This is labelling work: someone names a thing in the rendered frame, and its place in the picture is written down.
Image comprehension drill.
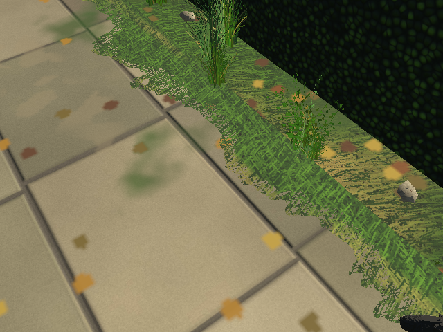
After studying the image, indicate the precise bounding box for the right robot hand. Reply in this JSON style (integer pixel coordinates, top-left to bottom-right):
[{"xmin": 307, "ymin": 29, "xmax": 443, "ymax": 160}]
[{"xmin": 399, "ymin": 314, "xmax": 443, "ymax": 332}]

